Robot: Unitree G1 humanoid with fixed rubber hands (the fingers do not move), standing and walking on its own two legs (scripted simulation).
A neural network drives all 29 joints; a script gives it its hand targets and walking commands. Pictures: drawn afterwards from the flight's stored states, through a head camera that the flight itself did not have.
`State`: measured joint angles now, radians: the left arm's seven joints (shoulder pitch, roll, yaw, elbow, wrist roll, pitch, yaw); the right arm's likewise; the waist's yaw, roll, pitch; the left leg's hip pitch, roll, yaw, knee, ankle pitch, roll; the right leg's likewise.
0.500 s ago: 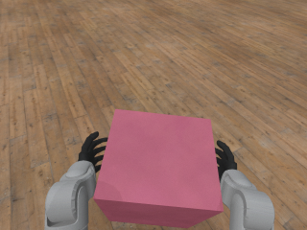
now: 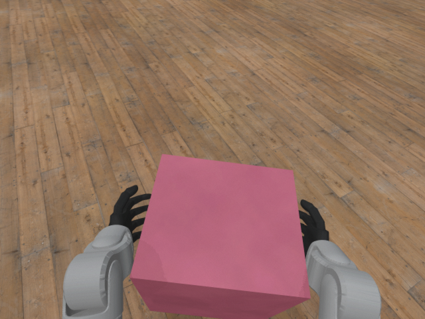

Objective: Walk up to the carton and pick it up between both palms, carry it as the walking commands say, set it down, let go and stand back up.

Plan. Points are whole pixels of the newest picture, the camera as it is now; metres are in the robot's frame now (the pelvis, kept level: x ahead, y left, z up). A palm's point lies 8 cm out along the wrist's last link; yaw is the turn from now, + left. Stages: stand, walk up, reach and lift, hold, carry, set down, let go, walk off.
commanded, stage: carry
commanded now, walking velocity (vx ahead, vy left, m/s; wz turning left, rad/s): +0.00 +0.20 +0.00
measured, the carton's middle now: (215, 246) +0.25 +0.01 +0.01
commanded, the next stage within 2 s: none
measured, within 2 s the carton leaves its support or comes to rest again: neither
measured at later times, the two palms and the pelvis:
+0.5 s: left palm out of the picture +0.17 +0.35 +0.08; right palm (198, 264) +0.19 +0.04 +0.08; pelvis -0.05 +0.17 +0.00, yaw +0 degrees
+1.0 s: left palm out of the picture +0.14 +0.44 +0.11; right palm (121, 304) +0.13 +0.13 +0.10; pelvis -0.09 +0.29 +0.01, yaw -2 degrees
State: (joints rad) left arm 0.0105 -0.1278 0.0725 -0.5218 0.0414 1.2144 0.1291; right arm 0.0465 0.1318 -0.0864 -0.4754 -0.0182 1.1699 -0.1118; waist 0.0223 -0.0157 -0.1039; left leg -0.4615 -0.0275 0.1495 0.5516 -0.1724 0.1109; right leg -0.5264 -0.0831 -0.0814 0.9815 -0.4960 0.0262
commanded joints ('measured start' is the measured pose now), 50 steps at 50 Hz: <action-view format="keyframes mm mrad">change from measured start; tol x32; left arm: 1 -400 -793 -702 -141 -299 -58 -136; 50 -454 -765 -700 -136 -305 -15 -109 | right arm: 1 -445 804 695 -210 255 -33 97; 50 -424 745 627 -136 231 32 114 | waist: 1 -25 152 -305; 6 -1 -347 -250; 20 -26 318 -168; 36 -9 -200 -293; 50 80 145 -156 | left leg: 1 276 257 -293 -190 147 86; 8 -213 134 -253 518 -208 -107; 24 298 302 -305 -178 226 50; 38 211 156 -136 -25 -7 -118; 46 76 247 -283 -651 -445 -287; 50 0 -58 139 -319 236 -742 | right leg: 1 102 42 -2 -209 -4 -24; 4 451 -9 2 -662 207 -50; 6 613 -467 542 -681 525 -199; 13 253 -271 121 -600 643 -110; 20 -78 -19 -70 -88 -187 60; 36 446 -245 319 -658 292 -130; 46 271 107 -108 -327 12 -41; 50 682 50 -287 -819 42 -120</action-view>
